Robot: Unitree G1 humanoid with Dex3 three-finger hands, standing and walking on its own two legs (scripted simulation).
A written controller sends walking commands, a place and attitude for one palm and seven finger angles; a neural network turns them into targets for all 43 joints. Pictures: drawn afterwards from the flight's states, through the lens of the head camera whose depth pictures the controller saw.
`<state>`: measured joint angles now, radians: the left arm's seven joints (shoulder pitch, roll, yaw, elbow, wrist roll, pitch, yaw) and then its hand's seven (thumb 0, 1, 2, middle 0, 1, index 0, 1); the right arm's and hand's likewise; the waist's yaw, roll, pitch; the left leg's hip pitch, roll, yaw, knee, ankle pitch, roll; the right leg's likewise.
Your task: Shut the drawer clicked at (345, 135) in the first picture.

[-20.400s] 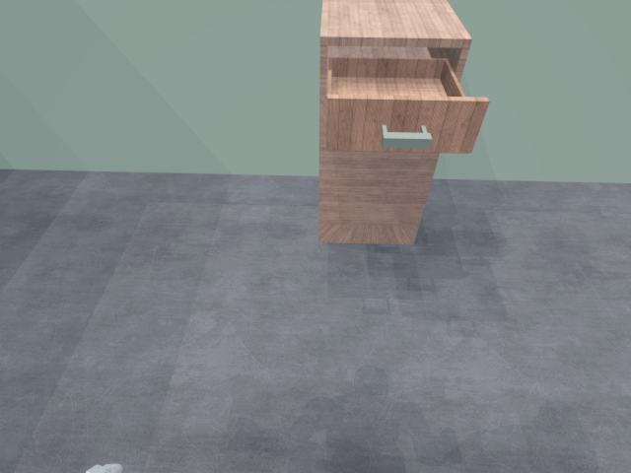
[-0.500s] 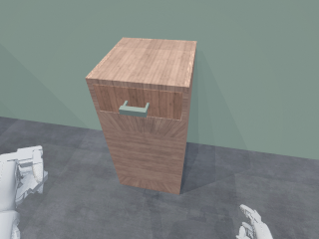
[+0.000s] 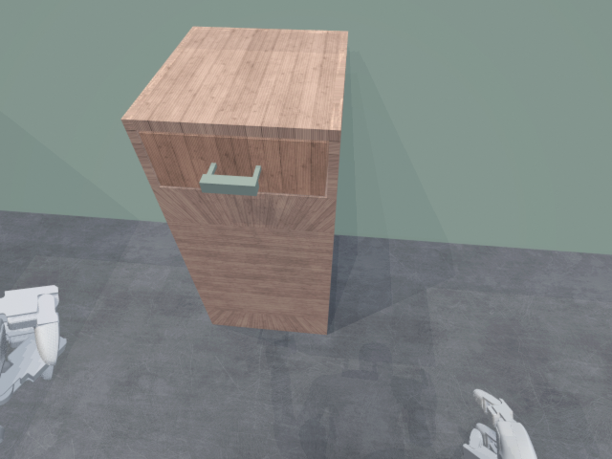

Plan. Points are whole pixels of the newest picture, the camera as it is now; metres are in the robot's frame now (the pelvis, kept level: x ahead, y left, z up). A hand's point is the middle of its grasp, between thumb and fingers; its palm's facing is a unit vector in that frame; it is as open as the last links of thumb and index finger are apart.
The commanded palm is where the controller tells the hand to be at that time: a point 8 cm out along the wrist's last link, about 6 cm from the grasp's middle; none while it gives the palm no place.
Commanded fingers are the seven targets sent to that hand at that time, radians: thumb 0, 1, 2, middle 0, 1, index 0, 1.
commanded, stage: step back with the hand held close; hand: left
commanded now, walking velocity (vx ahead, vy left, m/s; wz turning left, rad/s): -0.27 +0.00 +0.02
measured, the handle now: (232, 177) +0.62 +0.18 -0.02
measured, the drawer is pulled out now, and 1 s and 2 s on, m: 0.00 0.00 0.00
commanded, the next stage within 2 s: stop stepping back and stand still in 1.14 s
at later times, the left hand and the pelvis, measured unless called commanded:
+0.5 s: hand (24, 407) +0.14 +0.24 +0.16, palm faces +0.38 -0.81 -0.45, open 3.2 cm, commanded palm +0.07 +0.28 +0.18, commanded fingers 0.00 0.90 0.90 -1.40 -1.60 -1.40 -1.60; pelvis -0.06 +0.00 -0.01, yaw +1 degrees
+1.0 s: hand out of the picture +0.06 +0.24 +0.17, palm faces +0.38 -0.79 -0.49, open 3.2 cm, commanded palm -0.01 +0.29 +0.18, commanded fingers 0.00 0.90 0.90 -1.40 -1.60 -1.40 -1.60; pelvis -0.13 +0.00 -0.02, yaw +3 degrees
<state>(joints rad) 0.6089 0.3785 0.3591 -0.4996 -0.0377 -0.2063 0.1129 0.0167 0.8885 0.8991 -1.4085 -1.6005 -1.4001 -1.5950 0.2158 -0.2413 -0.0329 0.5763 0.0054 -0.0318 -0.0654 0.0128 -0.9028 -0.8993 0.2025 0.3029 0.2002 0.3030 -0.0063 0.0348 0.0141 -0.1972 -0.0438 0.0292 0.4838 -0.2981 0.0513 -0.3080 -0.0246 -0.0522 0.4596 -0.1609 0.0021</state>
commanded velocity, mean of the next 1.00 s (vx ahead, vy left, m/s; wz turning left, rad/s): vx -0.35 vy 0.00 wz -0.01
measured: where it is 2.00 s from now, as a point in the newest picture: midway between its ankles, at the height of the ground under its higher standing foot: outside the picture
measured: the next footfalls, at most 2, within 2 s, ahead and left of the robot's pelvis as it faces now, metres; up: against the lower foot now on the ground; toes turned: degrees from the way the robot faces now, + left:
right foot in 1.24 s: -0.22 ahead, -0.11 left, +0.00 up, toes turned -2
left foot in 1.98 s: -0.12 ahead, +0.10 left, +0.00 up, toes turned -2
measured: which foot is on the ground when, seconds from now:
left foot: down 0.00-1.00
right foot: down 0.00-0.96, up 0.98-1.00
